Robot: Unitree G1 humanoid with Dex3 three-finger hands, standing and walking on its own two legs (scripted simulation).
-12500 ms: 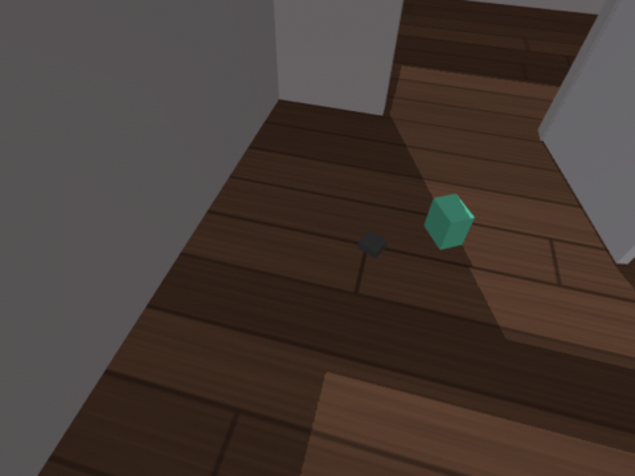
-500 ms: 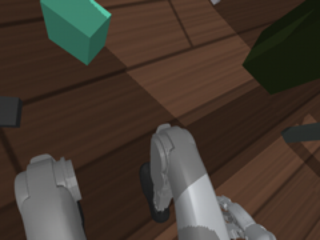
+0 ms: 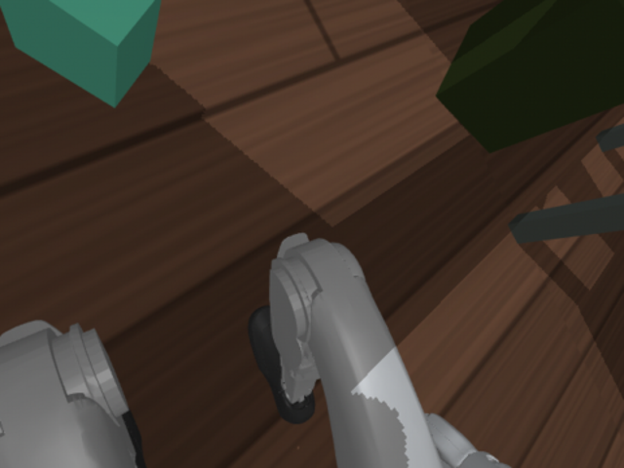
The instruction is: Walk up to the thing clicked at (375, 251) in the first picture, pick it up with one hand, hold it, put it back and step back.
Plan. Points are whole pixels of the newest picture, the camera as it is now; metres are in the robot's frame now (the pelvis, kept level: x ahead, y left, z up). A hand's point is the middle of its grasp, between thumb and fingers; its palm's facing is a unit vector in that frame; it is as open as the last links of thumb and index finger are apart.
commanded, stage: rest palm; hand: left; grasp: from above
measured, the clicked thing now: out of the picture +0.44 +0.31 -0.28
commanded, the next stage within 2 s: close in 0.76 s
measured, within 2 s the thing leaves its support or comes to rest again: neither
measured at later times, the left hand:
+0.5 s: hand out of the picture +0.43 +0.31 -0.26, palm faces -0.51 -0.26 -0.82, open 13.6 cm
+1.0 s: hand out of the picture +0.43 +0.31 -0.26, palm faces -0.50 -0.28 -0.82, open 13.4 cm
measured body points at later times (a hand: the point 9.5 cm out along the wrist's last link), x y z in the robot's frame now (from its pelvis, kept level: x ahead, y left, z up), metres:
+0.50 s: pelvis +0.00 +0.00 +0.00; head +0.27 +0.13 +0.33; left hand +0.45 +0.32 -0.21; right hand +0.03 -0.25 -0.05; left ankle +0.06 +0.13 -0.27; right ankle +0.11 -0.13 -0.27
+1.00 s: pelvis -0.01 +0.01 +0.00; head +0.27 +0.13 +0.33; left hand +0.45 +0.32 -0.21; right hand +0.03 -0.24 -0.05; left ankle +0.06 +0.13 -0.27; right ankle +0.11 -0.13 -0.27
